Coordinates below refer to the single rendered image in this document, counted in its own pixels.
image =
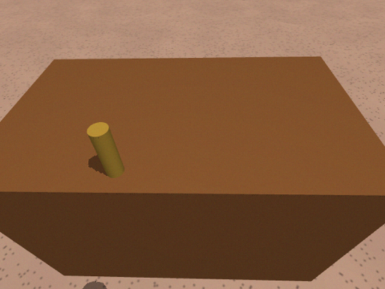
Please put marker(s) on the can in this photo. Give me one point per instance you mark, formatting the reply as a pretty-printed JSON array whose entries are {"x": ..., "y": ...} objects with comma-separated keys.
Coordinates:
[{"x": 105, "y": 147}]

